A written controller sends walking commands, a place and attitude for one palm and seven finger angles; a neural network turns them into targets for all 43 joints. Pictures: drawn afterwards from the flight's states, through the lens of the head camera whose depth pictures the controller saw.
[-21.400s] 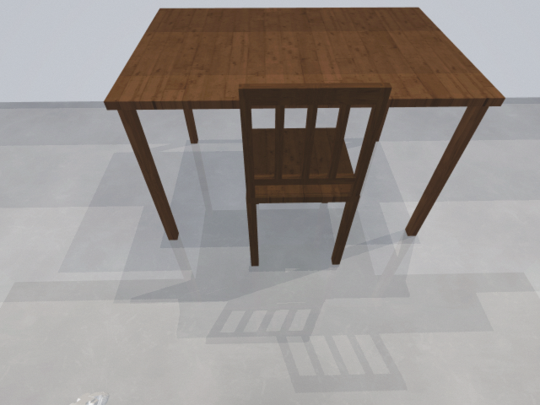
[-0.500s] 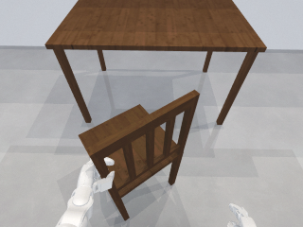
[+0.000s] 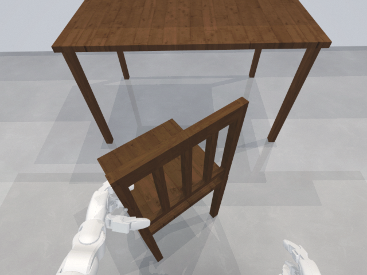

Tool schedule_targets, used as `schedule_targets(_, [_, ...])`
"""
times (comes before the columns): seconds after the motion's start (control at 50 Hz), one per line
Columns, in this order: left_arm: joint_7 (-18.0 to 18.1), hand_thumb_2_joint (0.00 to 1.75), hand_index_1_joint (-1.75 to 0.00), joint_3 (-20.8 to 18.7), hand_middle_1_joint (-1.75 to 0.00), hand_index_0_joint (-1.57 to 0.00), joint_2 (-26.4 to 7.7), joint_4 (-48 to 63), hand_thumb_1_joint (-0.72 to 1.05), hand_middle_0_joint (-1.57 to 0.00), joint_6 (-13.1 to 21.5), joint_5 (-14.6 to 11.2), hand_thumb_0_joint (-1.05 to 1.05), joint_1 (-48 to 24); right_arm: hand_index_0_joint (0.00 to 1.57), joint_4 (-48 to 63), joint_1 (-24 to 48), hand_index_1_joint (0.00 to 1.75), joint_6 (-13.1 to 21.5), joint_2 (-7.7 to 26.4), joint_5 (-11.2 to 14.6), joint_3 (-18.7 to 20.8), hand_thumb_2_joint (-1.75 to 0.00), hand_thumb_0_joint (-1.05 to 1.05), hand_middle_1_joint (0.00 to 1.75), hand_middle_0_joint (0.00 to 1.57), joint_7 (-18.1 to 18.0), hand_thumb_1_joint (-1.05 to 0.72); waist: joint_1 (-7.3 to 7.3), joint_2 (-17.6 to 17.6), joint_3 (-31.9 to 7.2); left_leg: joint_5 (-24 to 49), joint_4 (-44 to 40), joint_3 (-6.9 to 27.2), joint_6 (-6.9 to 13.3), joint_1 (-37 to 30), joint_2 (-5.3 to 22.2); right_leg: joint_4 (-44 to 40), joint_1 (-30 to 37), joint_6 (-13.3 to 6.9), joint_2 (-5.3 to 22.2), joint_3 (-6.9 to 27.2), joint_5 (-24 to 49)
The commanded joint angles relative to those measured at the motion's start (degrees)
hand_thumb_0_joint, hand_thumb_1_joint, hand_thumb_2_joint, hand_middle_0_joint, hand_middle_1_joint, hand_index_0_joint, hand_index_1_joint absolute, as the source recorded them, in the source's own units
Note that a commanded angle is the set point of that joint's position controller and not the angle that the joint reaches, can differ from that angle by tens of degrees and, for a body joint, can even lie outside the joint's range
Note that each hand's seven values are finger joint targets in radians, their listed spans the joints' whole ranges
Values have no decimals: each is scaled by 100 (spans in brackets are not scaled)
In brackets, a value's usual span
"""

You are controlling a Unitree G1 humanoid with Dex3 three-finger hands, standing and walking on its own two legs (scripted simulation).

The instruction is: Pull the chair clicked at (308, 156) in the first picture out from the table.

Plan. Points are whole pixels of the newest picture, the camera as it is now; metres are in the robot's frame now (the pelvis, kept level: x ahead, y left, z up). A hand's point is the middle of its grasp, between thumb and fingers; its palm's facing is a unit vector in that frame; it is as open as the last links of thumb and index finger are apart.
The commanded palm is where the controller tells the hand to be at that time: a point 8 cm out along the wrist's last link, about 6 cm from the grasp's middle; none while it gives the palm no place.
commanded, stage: open the thumb and straighten the fingers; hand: left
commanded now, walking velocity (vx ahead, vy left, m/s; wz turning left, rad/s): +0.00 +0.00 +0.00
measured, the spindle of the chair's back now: (186, 173) +0.40 +0.00 -0.09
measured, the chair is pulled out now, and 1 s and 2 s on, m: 0.50 0.50 0.50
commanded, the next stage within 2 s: draw the fingers out of the gap in 0.38 s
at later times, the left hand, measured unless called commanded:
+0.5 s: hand (128, 211) +0.28 +0.14 -0.05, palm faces +0.05 -0.98 -0.19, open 17.4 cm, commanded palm +0.25 +0.19 -0.03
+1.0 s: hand (121, 247) +0.20 +0.15 -0.05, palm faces +0.05 -0.98 -0.18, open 17.5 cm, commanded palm +0.17 +0.19 -0.03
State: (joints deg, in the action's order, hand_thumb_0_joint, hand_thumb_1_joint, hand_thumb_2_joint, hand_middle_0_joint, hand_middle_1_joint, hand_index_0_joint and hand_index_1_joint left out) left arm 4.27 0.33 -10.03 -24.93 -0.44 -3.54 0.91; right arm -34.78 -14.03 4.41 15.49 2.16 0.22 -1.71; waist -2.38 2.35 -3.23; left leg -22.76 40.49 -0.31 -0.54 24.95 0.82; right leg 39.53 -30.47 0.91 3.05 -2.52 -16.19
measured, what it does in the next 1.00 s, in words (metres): stands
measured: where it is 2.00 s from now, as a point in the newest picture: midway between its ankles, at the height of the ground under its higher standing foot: outside the picture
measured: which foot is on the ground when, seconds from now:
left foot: down 0.00-1.00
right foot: down 0.00-1.00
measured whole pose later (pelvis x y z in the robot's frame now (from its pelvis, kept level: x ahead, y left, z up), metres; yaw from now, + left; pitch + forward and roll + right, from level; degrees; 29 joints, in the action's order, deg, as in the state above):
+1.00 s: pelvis +0.01 +0.00 -0.02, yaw +2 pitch +10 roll -1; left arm 3.7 3.9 -9.8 0.8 -7.8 -2.7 24.4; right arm -28.0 -14.4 7.4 14.0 1.4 -1.5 -4.3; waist -1.5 3.1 -6.6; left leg -28.6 51.2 2.3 -0.8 32.4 0.6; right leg 49.7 -36.8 0.8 3.8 -4.6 -22.5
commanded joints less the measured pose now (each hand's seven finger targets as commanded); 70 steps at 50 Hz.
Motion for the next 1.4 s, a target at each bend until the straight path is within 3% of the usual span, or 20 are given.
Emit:
schedule_targets(0.0, [51,20,-80,137,-80,-27,-116,1184,-55,-27,42,-26,0,-868,20,863,251,30,358,703,17,231,-90,0,30,20,-70,-90,-79,-517,-1234,1350,-509,91,98,146,60,-169,924,-129,-82,-176,939])
schedule_targets(0.08, [187,20,-51,-172,-51,-18,-506,1624,-55,-18,-75,81,0,-1204,20,919,226,30,394,702,-20,225,-90,0,30,20,-129,-90,-20,-257,-1402,1341,-400,128,90,163,18,-53,886,-148,-72,-150,849])
schedule_targets(0.12, [215,20,-36,-67,-36,-13,-338,1687,-55,-13,-136,112,0,-1038,20,962,217,30,394,638,-29,197,-90,0,30,20,-141,-90,-10,-258,-1450,1394,-362,96,92,134,11,-13,896,-142,-76,-157,894])
schedule_targets(0.14, [220,20,-29,-331,-29,-10,-538,1309,-55,-10,-208,118,0,-773,20,927,164,30,358,676,-29,202,-90,0,30,20,-150,-90,1,-486,-1238,1345,-300,106,84,338,14,28,793,-142,-93,-166,886])
schedule_targets(0.22, [158,20,0,-163,0,0,-428,1763,-55,0,-250,143,0,-965,20,1071,189,30,331,634,-41,170,-90,0,30,20,-152,-90,-4,-195,-1443,1393,-219,75,89,336,-28,110,865,-148,-73,-137,981])
schedule_targets(0.3, [142,20,0,-48,0,0,-329,1882,-55,0,-337,93,0,-887,20,1088,134,30,353,636,-44,162,-90,0,30,20,-178,-90,-93,-377,-1512,1515,-106,109,104,335,-17,141,858,-129,-90,-156,1130])
schedule_targets(0.4, [89,20,0,-211,0,0,-500,2062,-55,0,-408,64,0,-417,20,1137,123,30,356,646,-48,177,-90,0,30,20,-194,-90,-33,-408,-1642,1598,-20,59,116,446,-50,179,1066,-116,-58,-114,1419])
schedule_targets(0.44, [59,20,0,-233,0,0,-537,2098,-55,0,-449,48,0,-429,20,1153,156,30,336,642,-41,145,-90,0,30,20,-196,-90,-55,-260,-1491,1463,-22,71,105,540,-64,178,973,-122,-47,-123,1284])
schedule_targets(0.48, [38,20,0,-355,0,0,-650,1984,-55,0,-462,40,0,-350,20,1143,142,30,331,672,-48,163,-90,0,30,20,-225,-90,-49,-470,-1350,1353,2,82,121,666,-68,146,949,-113,-57,-111,1184])
schedule_targets(0.52, [-12,20,0,-256,0,0,-547,2318,-55,0,-424,25,0,68,20,1240,173,30,365,621,-39,162,-90,0,30,20,-205,-90,33,-87,-1622,1523,20,39,111,504,-78,203,1053,-135,-37,-105,1320])
schedule_targets(0.6, [-30,20,0,-51,0,0,-445,2693,-55,0,-405,8,0,527,20,1334,185,30,430,621,-29,156,-90,0,30,20,-205,-90,-38,-232,-1465,1533,50,76,117,547,-64,216,966,-126,-45,-142,1323])
schedule_targets(0.68, [33,20,0,-191,0,0,-634,2938,-55,0,-399,35,0,924,20,1383,166,30,483,632,-43,172,-90,0,30,20,-250,-90,-12,-320,-1326,1366,113,109,119,667,-82,228,855,-118,-49,-152,1131])
schedule_targets(0.84, [40,20,0,154,0,0,-381,3618,-55,0,-382,99,0,1771,20,1512,190,30,609,538,-52,144,-90,0,30,20,-276,-90,-28,-171,-1278,1328,239,157,122,661,-115,352,636,-128,-55,-208,956])
schedule_targets(0.88, [36,20,0,0,0,0,-517,3532,-55,0,-434,93,0,2002,20,1506,232,30,590,548,-50,161,-90,0,30,20,-304,-90,-5,-403,-1170,1202,280,183,126,808,-120,339,590,-124,-69,-209,817])
schedule_targets(0.9, [16,20,0,110,0,0,-461,3667,-55,0,-430,109,0,1922,20,1532,216,30,587,545,-52,134,-90,0,30,20,-307,-90,-67,-361,-1163,1148,295,176,141,798,-129,350,529,-107,-68,-199,772])
schedule_targets(0.98, [15,20,0,-8,0,0,-554,3848,-55,0,-447,129,0,2365,20,1600,292,30,593,490,-46,154,-90,0,30,20,-335,-90,19,-316,-1130,1047,330,210,135,899,-131,382,478,-134,-65,-211,561])
schedule_targets(1.28, [33,20,0,286,0,0,-374,4800,-55,0,-433,245,0,3844,20,1793,379,30,625,330,-26,213,-90,0,30,20,-377,-90,78,-77,-1026,847,516,285,121,1128,-150,596,74,-189,-107,-294,128])
schedule_targets(1.34, [11,20,0,429,0,0,-259,5000,-55,0,-368,275,0,4172,20,1855,353,30,615,293,-22,222,-90,0,30,20,-378,-90,66,-107,-1055,836,565,276,128,1187,-156,675,2,-190,-126,-320,96])
schedule_targets(1.36, [-156,20,0,473,0,0,136,5721,-55,0,342,-330,0,3666,20,1811,266,30,764,254,-23,209,-90,0,30,20,-378,-90,-48,-421,-868,840,772,290,94,1307,-185,749,-322,-174,-186,-421,161])
schedule_targets(1.38, [-224,20,0,197,0,0,-233,5526,-55,0,697,-307,0,3711,20,1637,272,30,838,271,-28,251,-90,0,30,20,-387,-90,32,-346,-942,780,846,263,96,1403,-177,846,-339,-207,-198,-367,58])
